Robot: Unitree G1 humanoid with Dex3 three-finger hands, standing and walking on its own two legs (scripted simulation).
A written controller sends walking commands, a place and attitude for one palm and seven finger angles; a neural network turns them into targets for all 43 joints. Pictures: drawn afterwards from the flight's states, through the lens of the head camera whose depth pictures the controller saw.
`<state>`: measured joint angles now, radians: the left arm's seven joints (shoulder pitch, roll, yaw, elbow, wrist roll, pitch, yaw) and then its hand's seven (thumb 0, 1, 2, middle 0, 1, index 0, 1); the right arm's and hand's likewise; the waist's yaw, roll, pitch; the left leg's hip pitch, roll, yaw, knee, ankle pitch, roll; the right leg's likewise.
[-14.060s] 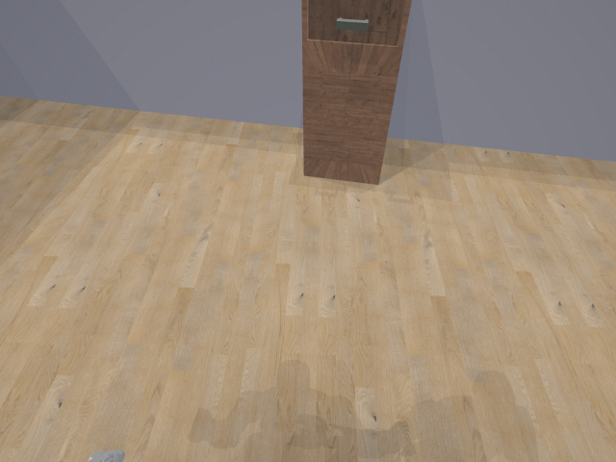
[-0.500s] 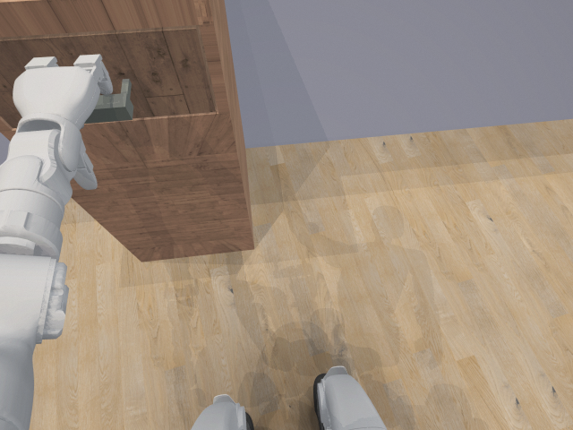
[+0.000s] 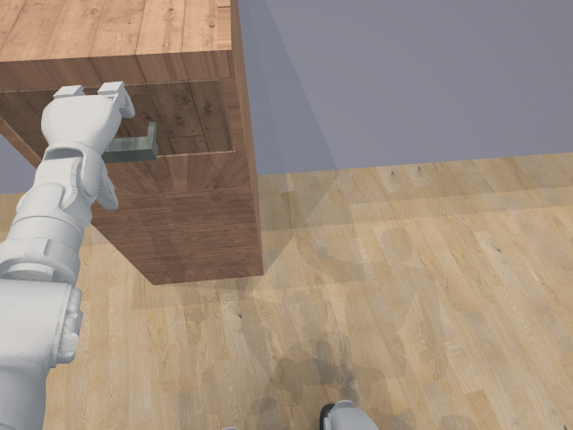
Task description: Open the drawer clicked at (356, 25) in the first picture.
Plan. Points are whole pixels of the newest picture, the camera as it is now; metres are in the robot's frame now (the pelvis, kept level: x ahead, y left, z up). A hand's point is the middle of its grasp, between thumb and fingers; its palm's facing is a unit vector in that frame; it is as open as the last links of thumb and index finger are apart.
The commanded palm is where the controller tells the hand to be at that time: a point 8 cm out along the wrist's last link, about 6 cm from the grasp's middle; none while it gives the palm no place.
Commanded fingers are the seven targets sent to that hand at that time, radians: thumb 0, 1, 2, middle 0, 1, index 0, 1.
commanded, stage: lift the fingers back up to retry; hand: left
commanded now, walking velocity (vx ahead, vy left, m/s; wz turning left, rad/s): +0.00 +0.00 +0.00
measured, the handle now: (120, 140) +0.56 +0.24 +0.02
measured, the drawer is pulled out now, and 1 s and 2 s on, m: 0.00 0.00 0.00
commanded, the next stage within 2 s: re-aim the fingers above the handle in 0.26 s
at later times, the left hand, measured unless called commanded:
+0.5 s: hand (93, 148) +0.50 +0.24 +0.08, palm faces -0.03 +0.00 -1.00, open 13.8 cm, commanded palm +0.48 +0.24 +0.14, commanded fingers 0.00 -0.50 0.30 -0.30 -1.20 -0.30 -1.20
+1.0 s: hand (90, 151) +0.49 +0.24 +0.08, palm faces -0.06 +0.02 -1.00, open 13.8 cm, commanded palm +0.48 +0.25 +0.14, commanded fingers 0.00 -0.50 0.30 -0.30 -1.20 -0.30 -1.20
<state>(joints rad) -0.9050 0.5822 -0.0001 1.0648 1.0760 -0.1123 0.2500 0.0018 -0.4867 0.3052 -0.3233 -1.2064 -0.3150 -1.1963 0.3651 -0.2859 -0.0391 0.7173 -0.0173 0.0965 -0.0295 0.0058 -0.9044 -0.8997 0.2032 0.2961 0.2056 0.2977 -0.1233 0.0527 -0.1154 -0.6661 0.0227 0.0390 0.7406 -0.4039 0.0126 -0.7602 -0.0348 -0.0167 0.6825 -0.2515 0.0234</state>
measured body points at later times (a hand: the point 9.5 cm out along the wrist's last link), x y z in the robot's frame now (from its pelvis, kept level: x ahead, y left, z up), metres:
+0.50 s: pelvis +0.03 +0.00 +0.01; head +0.12 -0.01 +0.45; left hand +0.50 +0.24 +0.13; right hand +0.07 -0.28 -0.13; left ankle -0.04 +0.11 -0.71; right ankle +0.03 -0.14 -0.71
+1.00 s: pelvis +0.01 +0.00 +0.01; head +0.10 -0.02 +0.45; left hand +0.49 +0.24 +0.14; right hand +0.03 -0.28 -0.12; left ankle -0.04 +0.11 -0.71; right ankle +0.03 -0.14 -0.71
